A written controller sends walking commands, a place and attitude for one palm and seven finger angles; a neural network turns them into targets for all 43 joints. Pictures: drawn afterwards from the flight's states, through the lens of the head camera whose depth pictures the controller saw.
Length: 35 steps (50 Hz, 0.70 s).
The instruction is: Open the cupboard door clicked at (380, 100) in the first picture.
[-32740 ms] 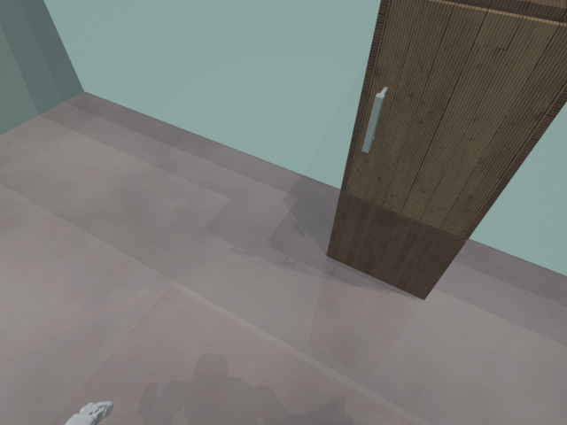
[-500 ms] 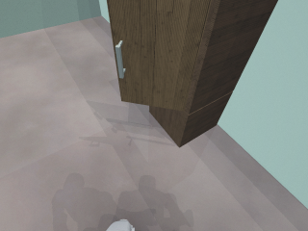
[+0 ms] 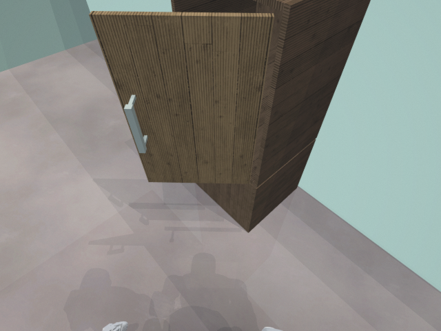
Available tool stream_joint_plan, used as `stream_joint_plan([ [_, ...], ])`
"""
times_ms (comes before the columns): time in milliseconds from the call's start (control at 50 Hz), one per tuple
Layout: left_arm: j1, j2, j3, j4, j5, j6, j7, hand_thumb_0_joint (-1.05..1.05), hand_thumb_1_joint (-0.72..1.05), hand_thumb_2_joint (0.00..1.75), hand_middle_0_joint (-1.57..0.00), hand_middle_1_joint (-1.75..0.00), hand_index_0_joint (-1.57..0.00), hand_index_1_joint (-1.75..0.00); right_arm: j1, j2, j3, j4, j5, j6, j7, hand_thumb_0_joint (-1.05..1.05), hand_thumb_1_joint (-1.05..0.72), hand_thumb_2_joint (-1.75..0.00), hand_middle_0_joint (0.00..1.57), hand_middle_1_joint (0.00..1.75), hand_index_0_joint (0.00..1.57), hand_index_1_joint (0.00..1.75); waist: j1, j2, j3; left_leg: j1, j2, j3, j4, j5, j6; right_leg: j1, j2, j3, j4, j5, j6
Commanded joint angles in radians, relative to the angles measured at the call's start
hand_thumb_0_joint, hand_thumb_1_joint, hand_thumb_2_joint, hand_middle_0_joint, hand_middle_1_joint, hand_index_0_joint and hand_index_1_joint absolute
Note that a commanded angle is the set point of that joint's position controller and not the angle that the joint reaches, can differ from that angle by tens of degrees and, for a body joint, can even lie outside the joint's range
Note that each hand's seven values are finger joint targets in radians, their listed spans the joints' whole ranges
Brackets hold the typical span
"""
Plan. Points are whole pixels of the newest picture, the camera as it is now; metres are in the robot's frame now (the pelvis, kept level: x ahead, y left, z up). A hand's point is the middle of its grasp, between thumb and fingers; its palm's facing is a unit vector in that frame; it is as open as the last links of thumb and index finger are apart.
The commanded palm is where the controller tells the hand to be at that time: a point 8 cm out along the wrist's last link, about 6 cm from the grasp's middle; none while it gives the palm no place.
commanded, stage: come to a stop and stand still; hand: left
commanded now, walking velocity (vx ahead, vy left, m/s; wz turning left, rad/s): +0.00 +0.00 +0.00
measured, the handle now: (138, 125) +0.63 +0.25 -0.03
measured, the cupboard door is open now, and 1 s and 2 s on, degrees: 46 46 46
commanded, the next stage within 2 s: look again from close up in 1.26 s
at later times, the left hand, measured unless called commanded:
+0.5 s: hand out of the picture +0.08 +0.22 -0.19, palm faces +0.09 -0.98 -0.20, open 7.3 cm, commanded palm none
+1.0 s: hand out of the picture +0.04 +0.16 -0.18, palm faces +0.02 -0.98 -0.20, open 7.3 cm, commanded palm none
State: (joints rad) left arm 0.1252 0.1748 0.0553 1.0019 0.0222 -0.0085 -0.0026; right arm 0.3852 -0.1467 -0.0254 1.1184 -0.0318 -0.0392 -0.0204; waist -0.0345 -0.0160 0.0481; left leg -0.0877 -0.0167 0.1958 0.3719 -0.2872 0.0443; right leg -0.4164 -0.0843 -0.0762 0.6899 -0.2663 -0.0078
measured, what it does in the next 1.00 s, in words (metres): steps on the spot: right foot, then left foot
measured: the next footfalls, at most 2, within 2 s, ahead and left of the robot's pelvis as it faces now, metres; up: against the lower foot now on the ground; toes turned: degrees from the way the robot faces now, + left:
right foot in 0.04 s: +0.09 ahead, -0.12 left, +0.00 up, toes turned -6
left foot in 0.40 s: +0.11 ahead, +0.12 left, +0.00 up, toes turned +3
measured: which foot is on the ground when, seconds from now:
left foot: down 0.00-0.06, up 0.08-0.38, down 0.40-1.00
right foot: up 0.00-0.02, down 0.04-0.40, up 0.42-0.82, down 0.84-1.00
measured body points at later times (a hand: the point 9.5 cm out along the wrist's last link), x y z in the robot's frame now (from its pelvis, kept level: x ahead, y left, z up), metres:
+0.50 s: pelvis +0.04 +0.03 -0.01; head +0.06 +0.06 +0.44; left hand +0.08 +0.28 -0.18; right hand +0.11 -0.21 -0.14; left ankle +0.08 +0.12 -0.74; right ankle +0.03 -0.11 -0.71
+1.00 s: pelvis +0.01 -0.02 +0.00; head +0.01 -0.02 +0.45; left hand +0.04 +0.21 -0.16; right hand -0.01 -0.26 -0.16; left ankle +0.07 +0.12 -0.74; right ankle -0.04 -0.13 -0.74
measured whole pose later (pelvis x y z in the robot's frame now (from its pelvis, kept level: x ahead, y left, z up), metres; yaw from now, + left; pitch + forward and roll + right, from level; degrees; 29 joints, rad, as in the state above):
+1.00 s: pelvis +0.01 -0.02 +0.00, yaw +0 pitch -1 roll -1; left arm 0.25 0.15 0.02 1.09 0.01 0.02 0.03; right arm 0.29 -0.20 -0.05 1.12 -0.02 0.04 -0.02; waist -0.04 0.02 0.02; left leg -0.30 0.06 0.02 0.50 -0.16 -0.02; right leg -0.12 0.00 -0.06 0.48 -0.34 -0.01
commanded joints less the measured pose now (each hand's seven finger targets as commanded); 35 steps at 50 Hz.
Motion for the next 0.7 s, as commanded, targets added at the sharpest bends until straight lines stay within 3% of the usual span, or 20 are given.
stream_joint_plan([
  [0, 0.179, 0.075, 0.009, 0.010, 0.003, -0.034, 0.003, 0.00, 0.90, 0.90, -0.20, -0.30, -0.20, -0.30, 0.025, -0.105, -0.014, -0.029, 0.013, -0.017, -0.007, 0.00, -0.90, -0.90, 0.20, 0.30, 0.20, 0.30, 0.093, -0.004, -0.069, -0.146, 0.180, -0.115, 0.137, 0.307, 0.026, 0.367, 0.004, 0.020, -0.229, 0.186, -0.032],
  [20, 0.277, 0.145, 0.023, 0.041, 0.003, -0.046, 0.014, 0.00, 0.90, 0.90, -0.20, -0.30, -0.20, -0.30, 0.024, -0.073, -0.010, -0.046, 0.022, -0.019, -0.005, 0.00, -0.90, -0.90, 0.20, 0.30, 0.20, 0.30, 0.117, -0.158, -0.131, -0.340, 0.083, -0.052, 0.299, 0.094, -0.028, 0.565, -0.179, 0.251, -0.239, 0.453, -0.105],
  [40, 0.320, 0.195, 0.024, 0.053, -0.010, -0.043, 0.022, 0.00, 0.90, 0.90, -0.20, -0.30, -0.20, -0.30, 0.015, -0.081, -0.011, -0.062, 0.024, -0.005, -0.004, 0.00, -0.90, -0.90, 0.20, 0.30, 0.20, 0.30, 0.118, -0.236, -0.114, -0.394, 0.024, -0.046, 0.470, -0.323, -0.064, 0.552, -0.347, 0.370, -0.325, 0.663, -0.221],
  [60, 0.265, 0.170, 0.011, 0.043, -0.009, -0.041, 0.032, 0.00, 0.90, 0.90, -0.20, -0.30, -0.20, -0.30, -0.015, -0.063, -0.008, -0.060, 0.027, 0.006, -0.011, 0.00, -0.90, -0.90, 0.20, 0.30, 0.20, 0.30, 0.105, -0.118, -0.077, -0.374, 0.058, -0.145, 0.536, -0.365, -0.068, 0.453, -0.369, 0.332, -0.336, 0.784, -0.260],
  [80, 0.191, 0.144, 0.009, 0.031, -0.006, -0.044, 0.041, 0.00, 0.90, 0.90, -0.20, -0.30, -0.20, -0.30, -0.022, -0.042, -0.004, -0.049, 0.028, 0.019, -0.015, 0.00, -0.90, -0.90, 0.20, 0.30, 0.20, 0.30, 0.074, -0.162, -0.066, -0.373, 0.078, -0.179, 0.546, -0.317, -0.074, 0.412, -0.318, 0.293, -0.306, 0.928, -0.245],
  [100, 0.149, 0.137, 0.004, 0.020, -0.006, -0.038, 0.046, 0.00, 0.90, 0.90, -0.20, -0.30, -0.20, -0.30, -0.022, -0.043, -0.005, -0.037, 0.033, 0.030, -0.018, 0.00, -0.90, -0.90, 0.20, 0.30, 0.20, 0.30, 0.063, -0.149, -0.076, -0.351, 0.080, -0.188, 0.542, -0.286, -0.080, 0.404, -0.294, 0.230, -0.290, 0.986, -0.223],
  [140, 0.112, 0.137, 0.006, 0.008, -0.008, -0.027, 0.051, 0.00, 0.90, 0.90, -0.20, -0.30, -0.20, -0.30, -0.025, -0.035, -0.011, -0.028, 0.040, 0.051, -0.016, 0.00, -0.90, -0.90, 0.20, 0.30, 0.20, 0.30, 0.047, -0.111, -0.087, -0.293, 0.068, -0.176, 0.492, -0.239, -0.087, 0.349, -0.253, 0.151, -0.291, 0.976, -0.194],
  [180, 0.087, 0.147, 0.013, 0.000, -0.008, -0.016, 0.050, 0.00, 0.90, 0.90, -0.20, -0.30, -0.20, -0.30, -0.015, -0.030, -0.014, -0.026, 0.037, 0.070, -0.009, 0.00, -0.90, -0.90, 0.20, 0.30, 0.20, 0.30, 0.035, -0.101, -0.089, -0.261, 0.049, -0.153, 0.462, -0.162, -0.097, 0.297, -0.220, 0.104, -0.303, 0.840, -0.173],
  [260, 0.065, 0.158, 0.030, -0.012, 0.001, 0.004, 0.051, 0.00, 0.90, 0.90, -0.20, -0.30, -0.20, -0.30, -0.049, -0.044, -0.032, -0.058, 0.024, 0.088, -0.002, 0.00, -0.90, -0.90, 0.20, 0.30, 0.20, 0.30, 0.035, -0.128, -0.053, -0.247, 0.037, -0.145, 0.403, -0.107, -0.101, 0.223, -0.215, 0.102, -0.310, 0.628, -0.163],
  [320, 0.043, 0.162, 0.034, -0.018, 0.002, 0.012, 0.048, 0.00, 0.90, 0.90, -0.20, -0.30, -0.20, -0.30, -0.038, -0.062, -0.038, -0.071, 0.020, 0.080, 0.000, 0.00, -0.90, -0.90, 0.20, 0.30, 0.20, 0.30, 0.011, -0.150, -0.052, -0.153, 0.036, -0.142, 0.211, 0.013, -0.094, 0.178, -0.188, 0.106, -0.259, 0.442, -0.123],
  [340, 0.041, 0.144, 0.029, -0.018, 0.000, 0.017, 0.046, 0.00, 0.90, 0.90, -0.20, -0.30, -0.20, -0.30, -0.020, -0.065, -0.040, -0.065, 0.019, 0.071, 0.002, 0.00, -0.90, -0.90, 0.20, 0.30, 0.20, 0.30, 0.001, -0.118, -0.055, -0.070, 0.057, -0.156, 0.108, 0.130, -0.084, 0.116, -0.156, 0.092, -0.211, 0.301, -0.086],
  [360, 0.066, 0.110, 0.020, -0.027, -0.007, 0.026, 0.042, 0.00, 0.90, 0.90, -0.20, -0.30, -0.20, -0.30, -0.020, -0.117, -0.044, -0.075, 0.014, 0.058, 0.001, 0.00, -0.90, -0.90, 0.20, 0.30, 0.20, 0.30, 0.011, 0.043, -0.068, -0.042, 0.160, -0.277, 0.045, 0.280, -0.037, 0.067, -0.067, 0.039, -0.123, 0.128, -0.032],
  [380, 0.100, 0.056, 0.008, -0.034, -0.017, 0.034, 0.040, 0.00, 0.90, 0.90, -0.20, -0.30, -0.20, -0.30, -0.039, -0.185, -0.051, -0.101, 0.007, 0.050, -0.007, 0.00, -0.90, -0.90, 0.20, 0.30, 0.20, 0.30, 0.025, 0.245, -0.069, -0.120, 0.328, -0.463, -0.047, 0.431, 0.056, 0.074, 0.021, -0.020, -0.024, -0.143, 0.022],
  [400, 0.094, 0.061, 0.007, -0.036, -0.015, 0.040, 0.043, 0.00, 0.90, 0.90, -0.20, -0.30, -0.20, -0.30, -0.077, -0.203, -0.053, -0.119, 0.000, 0.051, -0.015, 0.00, -0.90, -0.90, 0.20, 0.30, 0.20, 0.30, 0.018, 0.234, -0.048, -0.206, 0.375, -0.491, -0.110, 0.361, 0.129, 0.106, 0.043, 0.038, 0.117, -0.297, 0.014],
  [420, 0.098, 0.071, 0.007, -0.028, -0.012, 0.048, 0.040, 0.00, 0.90, 0.90, -0.20, -0.30, -0.20, -0.30, -0.129, -0.192, -0.045, -0.133, 0.001, 0.046, -0.020, 0.00, -0.90, -0.90, 0.20, 0.30, 0.20, 0.30, 0.029, 0.183, -0.037, -0.260, 0.359, -0.473, -0.154, 0.173, 0.135, 0.125, 0.039, 0.074, 0.196, -0.301, 0.005],
  [440, 0.110, 0.068, 0.007, -0.015, -0.005, 0.051, 0.034, 0.00, 0.90, 0.90, -0.20, -0.30, -0.20, -0.30, -0.163, -0.174, -0.035, -0.140, 0.002, 0.040, -0.026, 0.00, -0.90, -0.90, 0.20, 0.30, 0.20, 0.30, 0.045, 0.213, -0.021, -0.273, 0.328, -0.457, -0.166, 0.108, 0.121, 0.107, 0.031, 0.096, 0.218, -0.267, 0.001],
  [480, 0.126, 0.087, 0.013, 0.005, -0.002, 0.052, 0.024, 0.00, 0.90, 0.90, -0.20, -0.30, -0.20, -0.30, -0.196, -0.170, -0.029, -0.148, 0.001, 0.041, -0.031, 0.00, -0.90, -0.90, 0.20, 0.30, 0.20, 0.30, 0.048, 0.205, 0.003, -0.248, 0.308, -0.416, -0.163, 0.068, 0.102, 0.064, 0.033, 0.119, 0.248, -0.213, 0.007],
  [540, 0.138, 0.089, 0.009, 0.013, -0.003, 0.042, 0.015, 0.00, 0.90, 0.90, -0.20, -0.30, -0.20, -0.30, -0.174, -0.180, -0.034, -0.142, 0.006, 0.037, -0.033, 0.00, -0.90, -0.90, 0.20, 0.30, 0.20, 0.30, 0.033, 0.114, -0.054, -0.105, 0.306, -0.393, -0.126, 0.186, 0.111, 0.022, 0.037, 0.098, 0.198, -0.197, 0.018],
  [600, 0.128, 0.087, 0.008, 0.003, -0.003, 0.046, 0.012, 0.00, 0.90, 0.90, -0.20, -0.30, -0.20, -0.30, -0.125, -0.214, -0.049, -0.122, 0.007, 0.039, -0.035, 0.00, -0.90, -0.90, 0.20, 0.30, 0.20, 0.30, 0.003, 0.135, -0.118, 0.014, 0.334, -0.392, -0.102, 0.277, 0.121, -0.004, 0.035, 0.085, 0.169, -0.223, 0.030],
  [680, 0.118, 0.072, 0.003, -0.006, -0.004, 0.046, 0.009, 0.00, 0.90, 0.90, -0.20, -0.30, -0.20, -0.30, -0.102, -0.231, -0.063, -0.108, 0.004, 0.044, -0.032, 0.00, -0.90, -0.90, 0.20, 0.30, 0.20, 0.30, -0.016, 0.157, -0.133, 0.018, 0.333, -0.385, -0.080, 0.298, 0.120, 0.043, 0.047, 0.062, 0.076, -0.249, 0.026],
])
